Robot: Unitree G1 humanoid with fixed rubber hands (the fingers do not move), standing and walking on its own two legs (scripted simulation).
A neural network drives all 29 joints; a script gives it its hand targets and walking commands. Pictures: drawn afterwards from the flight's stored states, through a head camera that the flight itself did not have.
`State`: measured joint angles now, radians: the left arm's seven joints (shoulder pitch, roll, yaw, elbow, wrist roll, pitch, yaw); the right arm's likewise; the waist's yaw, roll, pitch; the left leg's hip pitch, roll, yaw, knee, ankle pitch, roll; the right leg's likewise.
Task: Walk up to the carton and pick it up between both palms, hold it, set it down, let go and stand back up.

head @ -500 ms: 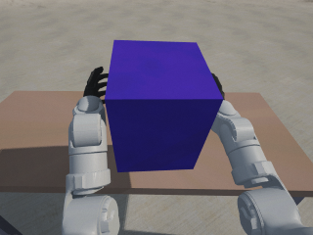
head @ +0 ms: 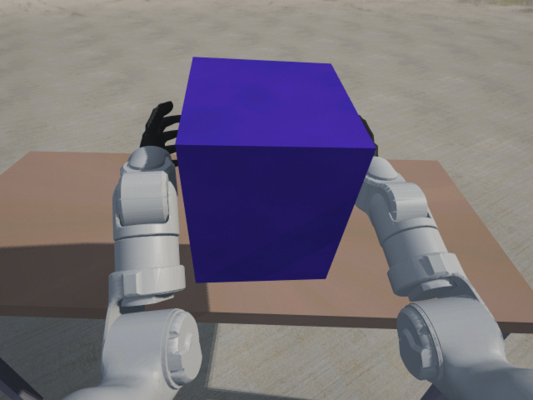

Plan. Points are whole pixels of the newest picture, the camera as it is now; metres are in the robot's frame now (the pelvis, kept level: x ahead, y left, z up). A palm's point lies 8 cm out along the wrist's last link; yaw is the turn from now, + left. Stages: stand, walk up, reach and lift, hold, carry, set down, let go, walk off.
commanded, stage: hold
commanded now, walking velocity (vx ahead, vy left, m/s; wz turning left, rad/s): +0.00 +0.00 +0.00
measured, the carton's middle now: (262, 174) +0.38 +0.01 +0.21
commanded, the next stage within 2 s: none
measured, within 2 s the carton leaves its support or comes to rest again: neither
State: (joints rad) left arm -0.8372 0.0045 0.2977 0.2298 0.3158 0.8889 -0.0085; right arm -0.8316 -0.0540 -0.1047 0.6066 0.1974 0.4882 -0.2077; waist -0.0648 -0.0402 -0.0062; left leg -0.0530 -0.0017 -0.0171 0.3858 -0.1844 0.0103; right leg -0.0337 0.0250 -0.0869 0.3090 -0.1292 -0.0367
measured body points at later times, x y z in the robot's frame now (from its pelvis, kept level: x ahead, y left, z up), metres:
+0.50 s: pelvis +0.02 +0.00 +0.00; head -0.05 +0.02 +0.44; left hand +0.39 +0.15 +0.25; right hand +0.40 -0.14 +0.23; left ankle +0.03 +0.11 -0.75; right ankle +0.04 -0.10 -0.75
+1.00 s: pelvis +0.01 +0.01 +0.00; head -0.06 +0.03 +0.44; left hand +0.38 +0.15 +0.25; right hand +0.39 -0.14 +0.23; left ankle +0.03 +0.11 -0.75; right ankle +0.04 -0.10 -0.75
